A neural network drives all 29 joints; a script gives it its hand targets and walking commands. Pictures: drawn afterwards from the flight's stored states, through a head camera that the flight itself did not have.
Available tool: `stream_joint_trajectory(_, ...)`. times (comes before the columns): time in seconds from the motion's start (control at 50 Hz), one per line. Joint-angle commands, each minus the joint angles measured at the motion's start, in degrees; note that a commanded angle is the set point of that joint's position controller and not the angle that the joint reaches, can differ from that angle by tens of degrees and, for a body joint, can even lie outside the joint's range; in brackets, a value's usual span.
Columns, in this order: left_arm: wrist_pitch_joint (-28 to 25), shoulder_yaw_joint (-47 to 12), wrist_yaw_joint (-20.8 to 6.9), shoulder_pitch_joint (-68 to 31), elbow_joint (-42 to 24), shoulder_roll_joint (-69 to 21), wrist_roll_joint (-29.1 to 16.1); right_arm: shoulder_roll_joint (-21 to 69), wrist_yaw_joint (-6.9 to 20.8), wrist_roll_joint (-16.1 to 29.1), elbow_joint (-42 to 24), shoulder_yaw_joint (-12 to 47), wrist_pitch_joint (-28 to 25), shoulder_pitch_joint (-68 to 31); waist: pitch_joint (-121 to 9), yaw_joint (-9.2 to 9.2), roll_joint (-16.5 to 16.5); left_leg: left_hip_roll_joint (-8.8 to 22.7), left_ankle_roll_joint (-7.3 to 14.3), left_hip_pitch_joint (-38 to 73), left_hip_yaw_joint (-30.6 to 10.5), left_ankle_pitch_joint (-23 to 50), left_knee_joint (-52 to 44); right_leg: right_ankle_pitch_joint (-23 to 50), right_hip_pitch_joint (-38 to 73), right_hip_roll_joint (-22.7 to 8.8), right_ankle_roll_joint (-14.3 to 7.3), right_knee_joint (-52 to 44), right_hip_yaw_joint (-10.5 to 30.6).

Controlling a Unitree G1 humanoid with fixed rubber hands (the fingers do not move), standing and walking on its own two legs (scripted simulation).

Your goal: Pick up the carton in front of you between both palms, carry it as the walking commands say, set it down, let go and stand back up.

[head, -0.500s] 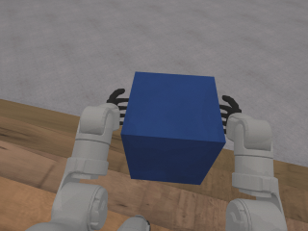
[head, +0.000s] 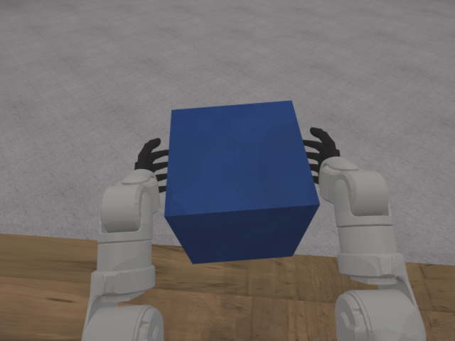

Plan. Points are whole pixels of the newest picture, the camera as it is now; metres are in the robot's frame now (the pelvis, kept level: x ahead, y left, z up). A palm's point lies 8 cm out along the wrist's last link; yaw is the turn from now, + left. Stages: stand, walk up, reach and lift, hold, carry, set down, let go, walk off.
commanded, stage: carry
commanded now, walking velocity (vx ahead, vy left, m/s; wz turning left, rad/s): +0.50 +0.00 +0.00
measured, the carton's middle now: (237, 190) +0.38 -0.02 +0.06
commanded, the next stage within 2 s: none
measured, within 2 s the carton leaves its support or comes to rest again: neither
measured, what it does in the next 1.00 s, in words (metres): goes down: left foot 0.11 m lower, then right foot 0.12 m lower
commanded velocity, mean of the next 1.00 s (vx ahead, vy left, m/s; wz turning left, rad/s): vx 0.50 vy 0.00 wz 0.00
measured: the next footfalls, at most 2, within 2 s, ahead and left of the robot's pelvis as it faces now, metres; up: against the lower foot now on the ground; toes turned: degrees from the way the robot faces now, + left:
left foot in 0.44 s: +0.43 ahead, +0.05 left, -0.11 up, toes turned +0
right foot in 0.90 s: +0.72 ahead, -0.10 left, -0.23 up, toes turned -1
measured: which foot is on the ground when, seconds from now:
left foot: down 0.00-0.00, up 0.02-0.42, down 0.44-0.92, up 0.94-1.00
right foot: down 0.00-0.46, up 0.48-0.88, down 0.90-1.00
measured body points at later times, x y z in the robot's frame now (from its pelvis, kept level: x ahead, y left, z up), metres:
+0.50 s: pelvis +0.31 +0.00 -0.13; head +0.30 +0.00 +0.32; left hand +0.68 +0.14 +0.00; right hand +0.67 -0.16 +0.01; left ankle +0.39 +0.05 -0.85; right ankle +0.15 -0.08 -0.68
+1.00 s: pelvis +0.64 -0.05 -0.25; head +0.64 -0.04 +0.20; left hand +0.99 +0.12 -0.14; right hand +1.02 -0.18 -0.13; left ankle +0.52 +0.06 -0.81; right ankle +0.68 -0.10 -0.96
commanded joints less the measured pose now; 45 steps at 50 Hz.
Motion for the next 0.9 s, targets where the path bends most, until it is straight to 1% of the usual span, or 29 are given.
stream_joint_trajectory(0.0,0.4,-35.3,-11.2,-33.2,0.8,-44.8,-20.4,57.7,14.5,19.6,-1.3,34.5,2.1,-30.4,-23.4,5.07,-12.2,-2.6,-0.3,-32.9,-5.3,5.6,21.9,22.6,44.0,-18.2,-7.8,1.1,30.7)
stream_joint_trajectory(0.02,0.9,-36.2,-11.6,-37.3,0.7,-47.5,-22.7,56.1,13.8,18.0,-0.6,32.5,2.7,-30.7,-21.3,5.65,-6.7,-0.3,0.5,-35.6,-6.6,8.8,17.4,2.0,41.4,-17.9,-8.7,-1.8,32.4)
stream_joint_trajectory(0.06,0.3,-39.8,-12.4,-46.0,-4.2,-52.5,-28.0,57.3,13.1,16.8,-2.5,30.9,3.0,-34.1,-20.9,6.61,-2.1,2.5,-0.9,-36.0,-8.2,9.8,11.4,-3.0,35.2,-17.8,-13.2,-0.6,38.1)
stream_joint_trajectory(0.08,0.2,-40.6,-12.8,-49.4,-4.6,-55.0,-30.1,58.3,12.9,16.3,-2.9,30.5,2.8,-34.9,-19.5,5.71,2.5,3.7,-0.9,-33.4,-10.4,15.1,4.0,-0.8,29.1,-16.8,-12.8,1.1,35.2)
stream_joint_trajectory(0.16,-0.9,-40.9,-13.9,-52.1,-3.9,-61.5,-33.8,60.9,12.2,14.7,-4.3,30.8,1.6,-35.5,-18.9,6.21,-1.9,2.7,-1.3,-25.0,-6.1,19.6,-10.6,7.1,19.9,-15.3,-12.4,-0.8,28.3)
stream_joint_trajectory(0.2,-1.5,-40.9,-14.1,-51.3,-4.0,-63.2,-33.9,62.2,11.8,14.8,-6.8,31.8,0.9,-36.8,-21.9,6.87,-3.9,3.7,-0.1,-28.5,-6.0,31.3,-9.0,16.1,26.0,-13.2,-10.6,4.4,24.9)
stream_joint_trajectory(0.24,-1.7,-40.6,-14.2,-49.0,-3.5,-63.6,-33.6,61.5,11.3,15.4,-10.2,33.0,0.5,-39.2,-20.8,9.05,-2.2,3.3,0.4,-33.4,-4.6,43.8,-21.1,8.0,30.8,-6.4,-7.3,9.8,18.5)
stream_joint_trajectory(0.28,-1.7,-40.9,-14.0,-47.9,-4.8,-61.8,-33.4,60.2,11.3,15.2,-9.9,33.5,0.8,-37.1,-18.6,10.09,0.7,0.1,0.5,-24.4,-0.2,54.0,-37.0,4.7,26.5,-2.6,-6.5,11.5,13.1)
stream_joint_trajectory(0.3,-1.6,-41.2,-13.8,-46.7,-4.1,-61.4,-33.0,59.6,11.3,14.9,-9.5,33.5,1.1,-35.7,-17.3,10.71,-0.6,-1.1,0.4,-17.1,2.0,56.9,-42.3,2.3,21.6,-1.4,-6.1,11.3,11.7)
stream_joint_trajectory(0.36,-1.4,-41.0,-13.5,-43.1,-2.8,-59.6,-31.8,57.1,11.6,15.0,-10.0,33.8,2.3,-34.4,-17.2,9.31,-4.5,-1.0,0.9,-4.5,2.3,62.2,-50.7,-0.4,18.7,-2.6,-4.5,18.0,9.5)
stream_joint_trajectory(0.38,-1.1,-40.3,-13.6,-42.1,-1.8,-58.6,-31.3,56.3,11.8,14.8,-9.5,33.7,2.9,-33.2,-19.4,5.91,-5.5,0.0,1.9,2.1,2.6,64.9,-49.4,4.3,17.8,-3.7,-3.2,24.5,7.3)
stream_joint_trajectory(0.4,-0.9,-40.2,-13.6,-42.2,-1.1,-58.2,-30.9,55.4,12.1,14.6,-9.0,33.3,3.4,-33.2,-23.0,-0.03,-4.2,-2.0,2.5,13.6,5.4,63.7,-48.0,15.8,14.2,-3.9,-1.6,34.7,3.4)
stream_joint_trajectory(0.42,-0.5,-40.1,-13.5,-42.8,0.2,-58.0,-30.3,54.2,12.5,14.4,-7.8,32.6,3.8,-32.7,-22.7,-4.97,3.1,1.2,5.0,20.7,1.7,57.7,-48.9,11.7,6.5,-2.4,0.3,49.4,1.9)
stream_joint_trajectory(0.44,0.0,-38.9,-13.4,-42.4,1.2,-57.6,-29.3,53.4,12.7,14.6,-6.1,32.0,4.1,-31.9,-21.4,-5.36,14.1,8.6,7.1,31.9,-9.4,68.4,-42.7,-28.8,-10.5,3.6,2.3,58.6,1.0)
stream_joint_trajectory(0.46,0.8,-37.4,-13.0,-39.9,4.0,-55.4,-27.8,53.5,13.1,14.5,-2.9,31.0,4.6,-28.6,-23.4,-1.08,12.6,15.5,8.2,37.1,-20.7,79.2,-39.4,-37.0,-18.4,4.0,2.5,59.9,3.7)
stream_joint_trajectory(0.48,1.3,-34.8,-12.2,-38.9,4.4,-53.0,-24.8,55.5,13.8,16.7,-2.2,32.1,4.9,-32.1,-24.8,-2.01,10.6,18.9,12.0,37.8,-28.8,57.4,-43.6,-34.4,-22.8,2.4,2.4,59.7,5.4)
stream_joint_trajectory(0.5,1.4,-33.7,-11.5,-40.8,3.9,-52.0,-23.1,57.3,14.6,19.0,-1.5,33.4,4.8,-35.1,-22.5,-2.21,8.3,19.2,14.7,33.5,-33.0,46.6,-45.3,-34.3,-24.3,1.6,2.4,58.1,6.2)
stream_joint_trajectory(0.52,1.5,-33.7,-11.2,-42.1,2.3,-52.7,-22.7,59.0,15.1,20.9,-2.2,34.3,4.1,-37.6,-21.1,-2.13,5.9,18.9,17.0,28.9,-37.2,39.8,-46.3,-30.6,-25.9,-0.1,3.4,53.9,8.9)
stream_joint_trajectory(0.54,1.3,-33.0,-11.0,-42.9,1.7,-53.3,-22.3,62.7,15.7,23.5,-3.7,36.1,3.6,-41.8,-18.5,-0.45,3.9,17.6,16.4,22.1,-36.7,41.1,-45.6,-28.9,-23.6,-1.0,3.1,47.8,9.7)
stream_joint_trajectory(0.56,0.9,-32.3,-10.9,-44.4,1.2,-53.7,-21.8,64.4,16.1,25.3,-4.6,37.2,3.1,-45.4,-19.4,-0.32,5.6,18.4,16.8,18.6,-37.5,42.2,-44.8,-29.6,-21.2,-1.2,3.4,44.7,9.4)
stream_joint_trajectory(0.6,-0.1,-32.2,-10.6,-45.0,1.2,-55.3,-21.1,67.3,16.6,27.5,-5.2,37.2,2.2,-47.5,-17.6,-0.65,3.8,16.0,15.1,13.0,-31.0,43.7,-47.8,-27.8,-17.6,-0.7,4.2,34.4,7.0)
stream_joint_trajectory(0.66,-1.6,-34.2,-10.2,-45.3,-1.7,-57.8,-22.1,68.8,16.3,28.2,-7.1,36.9,0.8,-47.4,-22.0,-0.5,7.6,15.3,13.4,17.4,-25.5,54.9,-42.6,-13.4,-18.8,-1.9,2.7,35.3,6.6)
stream_joint_trajectory(0.68,-1.8,-35.1,-10.1,-46.1,-4.5,-57.8,-23.1,69.3,15.9,28.3,-8.4,37.3,0.4,-47.1,-20.9,-1.8,3.9,11.4,11.5,19.9,-21.5,49.3,-36.6,-3.2,-22.7,-3.1,2.1,27.1,8.3)
stream_joint_trajectory(0.7,-1.9,-36.4,-9.9,-47.4,-6.1,-57.7,-23.6,69.1,15.5,27.5,-8.4,37.1,0.4,-44.6,-20.5,-3.52,3.3,8.4,10.3,22.0,-19.0,49.3,-34.7,1.5,-23.4,-1.5,2.0,20.8,5.1)
stream_joint_trajectory(0.78,-0.5,-37.3,-9.0,-42.5,-6.6,-55.7,-23.2,65.0,14.7,25.9,-8.5,36.7,1.0,-37.2,-19.6,-5.51,8.7,3.4,8.9,10.1,-10.9,44.8,-34.0,16.3,-0.5,3.5,2.3,-0.8,-2.1)
stream_joint_trajectory(0.8,-0.1,-37.2,-9.0,-41.7,-6.3,-54.7,-22.9,64.4,14.7,25.4,-8.1,36.7,1.2,-36.2,-19.3,-4.83,8.7,3.2,8.2,8.6,-9.5,43.8,-30.8,18.4,3.3,3.5,2.1,-3.2,-2.8)
stream_joint_trajectory(0.82,0.3,-36.6,-9.2,-40.2,-5.3,-53.2,-22.1,63.7,14.9,24.4,-6.9,36.6,1.4,-35.6,-20.7,-1.5,10.2,4.4,6.5,6.7,-6.0,43.6,-24.0,23.8,9.8,2.6,1.0,-0.2,-4.2)
stream_joint_trajectory(0.86,0.8,-35.9,-9.7,-38.5,-3.9,-51.2,-21.0,62.9,15.4,23.4,-4.7,36.7,1.8,-34.8,-23.0,8.79,3.2,3.9,2.8,-0.7,-0.5,57.0,-2.5,19.1,28.2,2.2,-0.8,-7.3,-4.1)
stream_joint_trajectory(0.88,1.0,-35.8,-10.3,-39.3,-3.5,-49.8,-21.0,63.0,15.6,22.6,-3.7,36.0,2.1,-35.3,-21.6,10.09,-7.7,0.1,0.5,-14.6,-0.5,23.8,10.6,27.2,38.3,-5.1,-2.6,-3.5,4.6)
